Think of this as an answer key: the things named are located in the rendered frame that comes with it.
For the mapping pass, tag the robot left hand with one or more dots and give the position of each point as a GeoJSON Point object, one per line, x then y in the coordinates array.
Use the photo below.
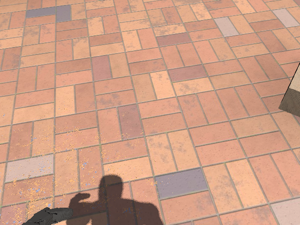
{"type": "Point", "coordinates": [49, 216]}

